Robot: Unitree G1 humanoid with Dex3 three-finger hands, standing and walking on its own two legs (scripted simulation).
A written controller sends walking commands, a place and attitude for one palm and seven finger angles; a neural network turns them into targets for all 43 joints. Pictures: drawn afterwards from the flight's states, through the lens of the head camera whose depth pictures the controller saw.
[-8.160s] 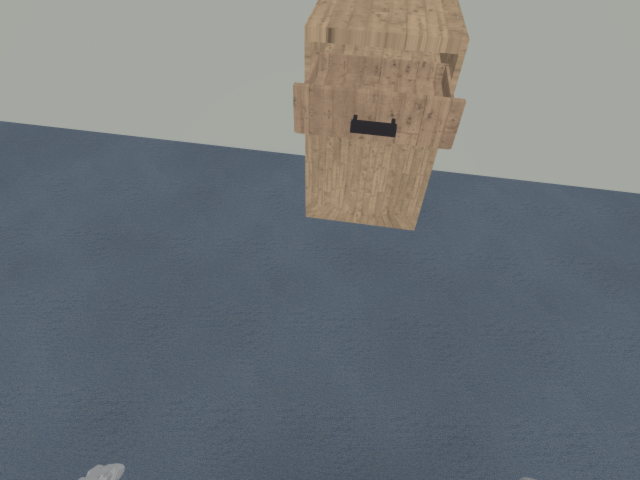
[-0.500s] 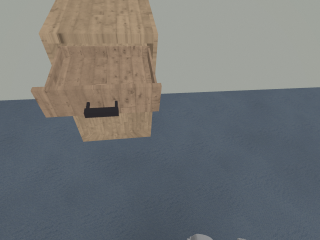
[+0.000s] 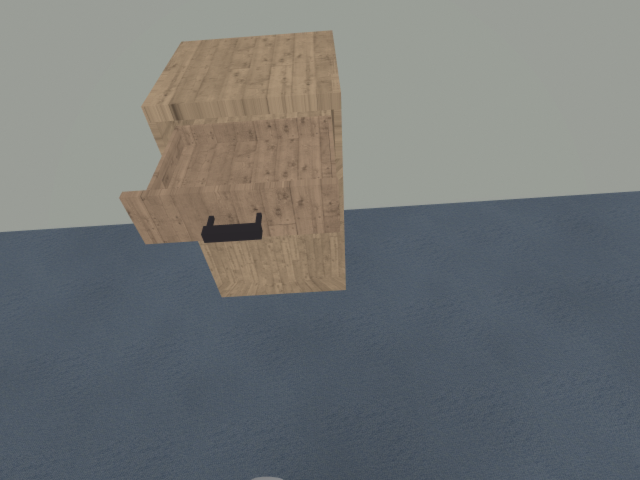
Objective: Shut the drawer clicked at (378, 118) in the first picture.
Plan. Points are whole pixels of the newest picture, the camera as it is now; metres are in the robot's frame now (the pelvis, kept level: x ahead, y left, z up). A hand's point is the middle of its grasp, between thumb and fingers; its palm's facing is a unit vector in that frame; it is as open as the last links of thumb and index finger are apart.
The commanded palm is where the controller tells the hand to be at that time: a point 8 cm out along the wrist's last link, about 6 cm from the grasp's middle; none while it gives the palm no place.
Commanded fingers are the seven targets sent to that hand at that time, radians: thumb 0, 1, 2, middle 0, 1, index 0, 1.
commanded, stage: take the last steps up to it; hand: left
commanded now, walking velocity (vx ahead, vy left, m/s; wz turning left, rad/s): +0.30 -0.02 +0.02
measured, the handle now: (233, 225) +0.62 +0.22 -0.08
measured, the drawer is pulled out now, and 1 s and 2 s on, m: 0.30 0.30 0.30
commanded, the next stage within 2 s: come to a stop and stand still in 1.10 s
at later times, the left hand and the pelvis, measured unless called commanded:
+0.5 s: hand out of the picture +0.01 +0.24 -0.18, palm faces +0.07 -0.99 -0.14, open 7.4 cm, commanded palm none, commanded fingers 0.00 0.90 0.90 -0.20 -0.30 -0.20 -0.30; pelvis +0.07 +0.07 +0.00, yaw -1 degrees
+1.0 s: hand (250, 377) +0.33 +0.15 -0.17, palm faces +0.00 -0.97 -0.23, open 7.2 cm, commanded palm none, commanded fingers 0.00 0.90 0.90 -0.20 -0.30 -0.20 -0.30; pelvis +0.24 -0.03 -0.01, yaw -2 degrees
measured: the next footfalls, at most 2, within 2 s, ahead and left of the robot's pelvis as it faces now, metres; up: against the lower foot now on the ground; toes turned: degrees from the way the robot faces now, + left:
left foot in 0.32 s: +0.08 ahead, +0.17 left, +0.00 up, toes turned +6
right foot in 0.82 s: +0.33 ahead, -0.12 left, +0.00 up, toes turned -10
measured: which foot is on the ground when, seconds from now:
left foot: up 0.00-0.30, down 0.32-0.82, up 0.84-1.00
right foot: down 0.00-0.32, up 0.34-0.80, down 0.82-1.00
